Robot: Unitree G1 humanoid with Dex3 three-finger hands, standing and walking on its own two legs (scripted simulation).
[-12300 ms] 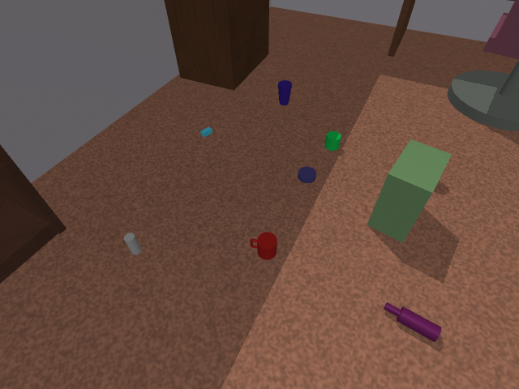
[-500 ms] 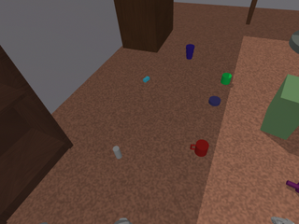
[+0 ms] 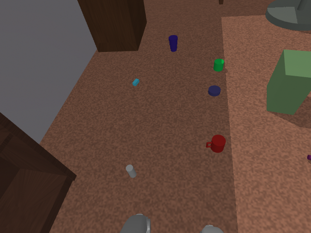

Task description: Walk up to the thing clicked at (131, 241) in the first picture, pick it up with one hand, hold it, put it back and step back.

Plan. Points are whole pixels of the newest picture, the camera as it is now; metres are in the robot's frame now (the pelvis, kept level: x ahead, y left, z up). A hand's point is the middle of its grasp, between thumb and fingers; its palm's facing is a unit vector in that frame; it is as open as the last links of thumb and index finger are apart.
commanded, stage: walk up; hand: left
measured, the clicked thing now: (131, 171) +0.57 +0.26 -0.68
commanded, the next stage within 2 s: none
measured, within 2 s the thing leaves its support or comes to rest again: neither
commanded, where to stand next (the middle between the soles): +0.11 +0.24 m, yaw -27 degrees
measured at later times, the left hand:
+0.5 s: hand out of the picture +0.18 +0.53 -0.12, palm faces -0.28 -0.80 -0.54, open 7.4 cm
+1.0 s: hand (1, 207) +0.24 +0.53 -0.12, palm faces -0.41 -0.80 -0.43, open 7.4 cm
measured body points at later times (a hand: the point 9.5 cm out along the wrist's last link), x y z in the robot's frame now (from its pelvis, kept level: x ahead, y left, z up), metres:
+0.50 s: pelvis +0.03 +0.25 +0.01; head +0.08 +0.22 +0.45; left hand +0.20 +0.57 -0.08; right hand -0.01 -0.07 -0.11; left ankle +0.06 +0.29 -0.70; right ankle +0.04 +0.16 -0.66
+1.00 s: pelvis +0.05 +0.31 +0.01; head +0.06 +0.31 +0.46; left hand +0.26 +0.57 -0.09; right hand -0.03 -0.01 -0.09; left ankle +0.14 +0.45 -0.71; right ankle -0.02 +0.17 -0.70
